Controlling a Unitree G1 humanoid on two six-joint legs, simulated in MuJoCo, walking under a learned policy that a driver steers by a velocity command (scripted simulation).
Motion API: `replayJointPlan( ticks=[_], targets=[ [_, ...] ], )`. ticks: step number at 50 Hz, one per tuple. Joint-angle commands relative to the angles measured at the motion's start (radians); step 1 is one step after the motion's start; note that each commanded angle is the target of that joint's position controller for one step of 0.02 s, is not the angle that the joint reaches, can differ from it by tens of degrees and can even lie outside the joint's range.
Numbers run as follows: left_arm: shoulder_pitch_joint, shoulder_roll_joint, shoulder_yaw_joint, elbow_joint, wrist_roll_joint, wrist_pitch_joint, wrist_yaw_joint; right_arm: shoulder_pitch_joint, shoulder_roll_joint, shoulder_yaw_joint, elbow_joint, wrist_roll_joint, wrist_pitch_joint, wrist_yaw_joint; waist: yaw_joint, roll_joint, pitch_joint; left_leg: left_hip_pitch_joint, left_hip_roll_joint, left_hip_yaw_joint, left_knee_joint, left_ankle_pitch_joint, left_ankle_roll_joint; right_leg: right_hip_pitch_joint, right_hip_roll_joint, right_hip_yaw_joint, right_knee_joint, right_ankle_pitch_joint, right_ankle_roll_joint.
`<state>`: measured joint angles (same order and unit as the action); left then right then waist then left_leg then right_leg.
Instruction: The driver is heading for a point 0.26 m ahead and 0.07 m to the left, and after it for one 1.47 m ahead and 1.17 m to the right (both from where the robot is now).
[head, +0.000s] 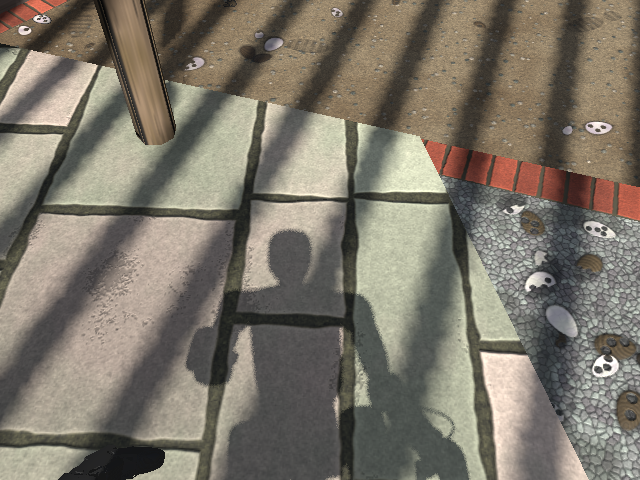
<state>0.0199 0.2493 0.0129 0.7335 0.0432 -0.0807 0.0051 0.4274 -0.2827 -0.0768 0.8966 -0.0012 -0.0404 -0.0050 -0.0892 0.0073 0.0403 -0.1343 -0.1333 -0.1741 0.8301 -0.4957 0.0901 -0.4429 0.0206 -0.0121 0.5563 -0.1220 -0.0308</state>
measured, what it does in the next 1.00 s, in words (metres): walks ahead, turning right: left foot, then right foot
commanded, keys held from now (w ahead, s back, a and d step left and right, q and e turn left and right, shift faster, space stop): w+q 0.06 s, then e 0.94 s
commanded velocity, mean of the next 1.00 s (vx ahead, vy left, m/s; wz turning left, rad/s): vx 0.15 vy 0.00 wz -0.25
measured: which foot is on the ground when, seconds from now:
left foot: up 0.00-0.36, down 0.38-0.80, up 0.82-1.00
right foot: down 0.00-0.38, up 0.40-0.78, down 0.80-1.00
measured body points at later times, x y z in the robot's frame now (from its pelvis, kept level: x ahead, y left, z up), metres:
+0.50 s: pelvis +0.16 +0.02 +0.01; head +0.20 +0.04 +0.46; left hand +0.19 +0.28 -0.14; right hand +0.32 -0.23 -0.09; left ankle +0.24 +0.10 -0.72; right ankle +0.10 -0.10 -0.66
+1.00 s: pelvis +0.15 -0.02 +0.02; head +0.16 -0.05 +0.47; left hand +0.34 +0.21 -0.08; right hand +0.14 -0.31 -0.12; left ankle +0.21 +0.12 -0.65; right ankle +0.13 -0.09 -0.72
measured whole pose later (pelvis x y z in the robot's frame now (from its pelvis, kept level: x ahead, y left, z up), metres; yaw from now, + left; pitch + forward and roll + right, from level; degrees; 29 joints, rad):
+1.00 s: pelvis +0.15 -0.02 +0.02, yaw -21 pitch +0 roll +2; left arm 0.23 0.27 0.06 0.77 0.01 0.05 0.00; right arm 0.19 -0.29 -0.07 0.81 -0.03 0.05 -0.02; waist 0.00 0.04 0.05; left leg -0.51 0.02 -0.01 1.03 -0.36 -0.04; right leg -0.23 0.06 0.05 0.44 -0.21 -0.08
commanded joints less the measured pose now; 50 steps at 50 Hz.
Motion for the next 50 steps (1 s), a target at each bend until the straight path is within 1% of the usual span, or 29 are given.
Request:
replayJointPlan(
  ticks=[1,2,4,7,10,13,16,18,19,20,21,22,23,24,25,28,32,36,38,39,40,41,42,43,44,45,46,47,50],
  targets=[
    [0.216,0.133,0.055,-0.007,-0.009,0.013,0.011,0.009,-0.111,-0.015,-0.078,-0.017,-0.004,0.003,0.11,-0.054,-0.127,-0.497,0.11,0.058,0.396,0.084,-0.003,0.505,-0.4,0.569,-0.289,-0.323,-0.154],
    [0.188,0.098,0.045,-0.003,-0.007,0.01,0.007,-0.034,-0.088,-0.011,-0.087,-0.018,-0.001,0.012,0.1,-0.031,-0.065,-0.475,0.139,0.07,0.362,0.14,-0.013,0.416,-0.349,0.429,-0.316,-0.186,-0.134],
    [0.21,0.083,0.037,0.025,-0.011,-0.004,0.008,-0.058,-0.068,-0.009,-0.094,-0.038,0.017,0.029,0.084,-0.102,-0.023,-0.429,0.159,0.086,0.32,0.165,-0.034,0.328,-0.278,0.26,-0.335,0.091,-0.113],
    [0.277,0.087,0.035,0.079,-0.026,-0.04,-0.009,-0.054,-0.026,0.0,-0.093,-0.036,0.026,0.029,0.061,-0.104,-0.06,-0.392,0.107,0.076,0.263,0.167,-0.058,0.329,-0.262,0.142,-0.288,0.631,-0.152],
    [0.25,0.098,0.032,0.105,-0.035,-0.031,-0.015,-0.129,-0.011,0.017,-0.111,-0.041,0.025,0.03,0.044,-0.13,-0.063,-0.368,0.121,0.151,0.059,0.25,-0.083,0.315,-0.211,0.062,-0.284,0.732,-0.153],
    [0.3,0.114,0.036,0.142,-0.037,-0.01,-0.015,-0.238,0.007,0.041,-0.127,-0.03,0.02,0.025,0.089,-0.15,-0.075,-0.256,0.11,0.21,-0.134,0.356,-0.097,0.294,-0.169,0.044,-0.256,0.743,-0.133],
    [0.326,0.15,0.051,0.161,-0.04,0.01,-0.01,-0.257,-0.028,0.041,-0.129,-0.02,0.01,0.006,0.092,-0.138,-0.077,-0.205,0.103,0.191,-0.239,0.374,-0.081,0.323,-0.189,0.117,-0.185,0.661,-0.121],
    [0.304,0.153,0.057,0.155,-0.051,0.021,-0.004,-0.193,-0.054,0.034,-0.107,-0.028,-0.006,-0.012,0.05,-0.095,-0.081,-0.066,0.117,0.174,-0.402,0.492,-0.057,0.28,-0.165,0.155,-0.089,0.476,-0.082],
    [0.322,0.122,0.051,0.141,-0.055,0.02,-0.003,-0.15,-0.11,0.021,-0.098,-0.041,-0.019,-0.023,0.049,-0.014,-0.125,0.07,0.232,0.088,-0.417,0.711,-0.034,0.206,-0.115,0.14,0.016,0.293,-0.05],
    [0.39,0.045,0.035,0.114,-0.062,0.024,0.003,-0.105,-0.187,0.005,-0.112,-0.045,-0.02,-0.028,0.067,0.174,-0.225,0.254,0.492,-0.099,-0.359,1.133,0.052,0.061,-0.009,0.058,0.226,-0.225,-0.017],
    [0.448,0.067,0.044,0.135,-0.059,0.054,0.019,-0.088,-0.188,-0.004,-0.113,-0.006,0.004,-0.025,0.043,0.24,-0.308,0.247,0.594,-0.202,-0.383,1.17,0.182,0.003,0.068,0.007,0.44,-0.574,-0.015],
    [0.429,0.117,0.062,0.146,-0.037,0.075,0.02,-0.118,-0.14,0.006,-0.128,0.005,0.016,-0.026,0.055,0.131,-0.24,0.168,0.557,-0.162,-0.437,1.0,0.201,-0.039,0.035,0.036,0.565,-0.554,-0.012],
    [0.383,0.109,0.068,0.142,-0.025,0.088,0.014,-0.189,-0.088,0.022,-0.141,-0.001,0.021,-0.033,0.079,0.092,-0.15,0.077,0.501,-0.097,-0.481,0.839,0.173,-0.063,0.005,0.045,0.593,-0.482,-0.004],
    [0.36,0.095,0.071,0.136,-0.022,0.1,0.009,-0.247,-0.056,0.032,-0.15,-0.01,0.026,-0.04,0.104,0.097,-0.09,-0.004,0.456,-0.031,-0.522,0.746,0.142,-0.056,-0.019,0.049,0.579,-0.423,0.012],
    [0.353,0.09,0.074,0.132,-0.018,0.112,0.005,-0.275,-0.05,0.034,-0.153,-0.014,0.027,-0.048,0.12,0.123,-0.066,-0.057,0.426,0.024,-0.546,0.694,0.126,-0.035,-0.03,0.044,0.57,-0.376,0.029],
    [0.358,0.07,0.076,0.124,-0.021,0.137,-0.002,-0.27,-0.052,0.03,-0.146,-0.023,0.024,-0.05,0.129,0.11,-0.086,-0.097,0.406,0.112,-0.549,0.673,0.137,0.005,-0.017,0.013,0.563,-0.323,0.055],
    [0.273,0.054,0.067,0.074,-0.021,0.159,-0.021,-0.269,-0.072,0.02,-0.137,-0.029,0.027,-0.044,0.108,0.141,-0.084,-0.104,0.416,0.158,-0.559,0.473,0.131,0.035,-0.04,-0.008,0.379,-0.286,0.048],
    [0.222,0.073,0.064,0.027,-0.028,0.16,-0.037,-0.255,-0.12,0.001,-0.131,-0.034,0.041,-0.028,0.086,0.148,-0.099,-0.105,0.453,0.171,-0.524,0.406,0.121,0.12,-0.031,-0.053,0.226,-0.307,0.02],
    [0.24,0.074,0.064,0.018,-0.03,0.152,-0.04,-0.262,-0.144,-0.01,-0.13,-0.027,0.049,-0.024,0.104,0.131,-0.105,-0.118,0.458,0.193,-0.47,0.401,0.087,0.194,-0.019,-0.074,0.1,-0.265,-0.005],
    [0.273,0.078,0.065,0.025,-0.029,0.143,-0.038,-0.259,-0.148,-0.013,-0.127,-0.023,0.055,-0.023,0.123,0.101,-0.105,-0.161,0.445,0.226,-0.413,0.366,0.043,0.272,-0.005,-0.073,-0.013,-0.201,-0.022],
    [0.293,0.11,0.073,0.03,-0.024,0.132,-0.033,-0.219,-0.131,-0.016,-0.113,-0.027,0.064,-0.019,0.127,-0.006,-0.078,-0.231,0.402,0.282,-0.294,0.255,-0.03,0.324,-0.038,0.03,-0.164,-0.152,-0.042],
    [0.281,0.213,0.09,0.004,-0.016,0.121,-0.02,-0.167,-0.049,0.0,-0.132,-0.035,0.076,-0.009,0.093,-0.296,-0.056,-0.427,0.265,0.388,-0.011,-0.062,-0.12,0.377,-0.31,0.404,-0.303,-0.044,-0.1],
    [0.312,0.309,0.119,-0.002,-0.013,0.122,-0.011,-0.301,-0.061,0.005,-0.193,-0.031,0.092,-0.027,0.159,-0.304,0.014,-0.507,0.145,0.249,0.112,-0.14,-0.132,0.225,-0.416,0.544,-0.326,0.126,-0.233],
    [0.3,0.254,0.109,0.008,-0.015,0.123,-0.003,-0.325,-0.075,0.003,-0.192,-0.022,0.099,-0.03,0.134,-0.167,0.027,-0.487,0.177,0.173,0.19,-0.049,-0.13,0.216,-0.349,0.447,-0.313,0.105,-0.232],
    [0.232,0.215,0.097,-0.003,-0.024,0.124,0.002,-0.294,-0.076,-0.001,-0.176,-0.01,0.095,-0.025,0.095,-0.139,0.029,-0.473,0.177,0.154,0.197,0.046,-0.121,0.202,-0.28,0.366,-0.305,0.067,-0.202],
    [0.17,0.196,0.092,-0.02,-0.024,0.127,0.001,-0.26,-0.086,-0.005,-0.155,-0.011,0.086,-0.02,0.069,-0.131,0.012,-0.463,0.172,0.15,0.202,0.108,-0.117,0.225,-0.221,0.317,-0.293,0.068,-0.173],
    [0.151,0.18,0.089,-0.033,-0.033,0.123,0.003,-0.232,-0.099,-0.011,-0.139,-0.027,0.082,-0.016,0.067,-0.143,-0.016,-0.459,0.163,0.159,0.232,0.142,-0.118,0.258,-0.195,0.289,-0.275,0.14,-0.172],
    [0.156,0.161,0.083,-0.037,-0.037,0.121,0.0,-0.216,-0.1,-0.013,-0.131,-0.032,0.08,-0.011,0.068,-0.126,-0.054,-0.445,0.157,0.157,0.254,0.15,-0.122,0.287,-0.184,0.279,-0.26,0.205,-0.176],
    [0.214,0.173,0.089,-0.027,-0.042,0.112,-0.003,-0.237,-0.079,-0.009,-0.148,-0.022,0.085,-0.01,0.09,-0.095,-0.073,-0.468,0.153,0.143,0.222,0.15,-0.136,0.357,-0.189,0.311,-0.243,0.238,-0.189]
  ],
)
